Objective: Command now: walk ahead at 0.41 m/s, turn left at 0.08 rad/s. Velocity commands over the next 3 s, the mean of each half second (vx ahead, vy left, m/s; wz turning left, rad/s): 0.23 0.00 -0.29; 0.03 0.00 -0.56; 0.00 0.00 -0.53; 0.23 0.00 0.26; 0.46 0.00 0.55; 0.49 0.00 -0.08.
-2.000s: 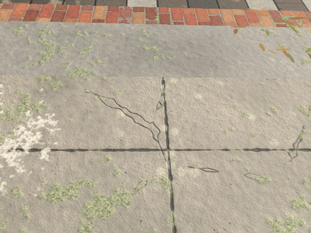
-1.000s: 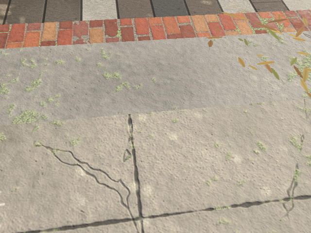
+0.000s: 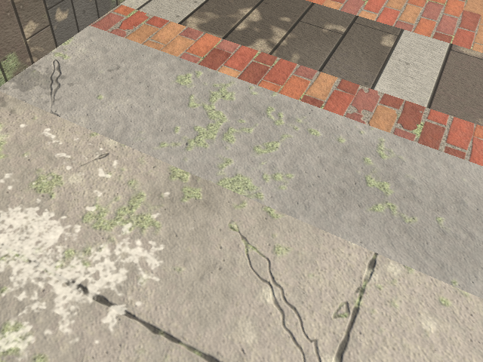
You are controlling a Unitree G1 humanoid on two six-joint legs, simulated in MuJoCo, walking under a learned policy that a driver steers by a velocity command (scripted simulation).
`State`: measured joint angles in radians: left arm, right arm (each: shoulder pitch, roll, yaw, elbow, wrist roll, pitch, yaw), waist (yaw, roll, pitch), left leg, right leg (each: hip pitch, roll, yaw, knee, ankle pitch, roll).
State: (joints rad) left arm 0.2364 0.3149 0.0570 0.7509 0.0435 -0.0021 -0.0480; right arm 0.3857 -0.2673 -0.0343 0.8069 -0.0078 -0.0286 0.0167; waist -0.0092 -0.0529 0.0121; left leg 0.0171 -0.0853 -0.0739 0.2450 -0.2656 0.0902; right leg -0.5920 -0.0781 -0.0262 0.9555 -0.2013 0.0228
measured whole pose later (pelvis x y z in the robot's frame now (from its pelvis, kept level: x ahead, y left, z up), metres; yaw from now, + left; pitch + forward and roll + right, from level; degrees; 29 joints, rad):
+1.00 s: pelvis +0.27 +0.00 +0.00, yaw -31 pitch +0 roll -1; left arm 0.23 0.35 0.09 0.77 0.02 0.07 -0.02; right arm 0.18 -0.27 -0.01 0.71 -0.02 0.02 -0.05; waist 0.02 -0.06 0.06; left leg -0.20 -0.01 0.01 0.42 -0.22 0.04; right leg -0.47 0.11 0.09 1.11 -0.44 0.04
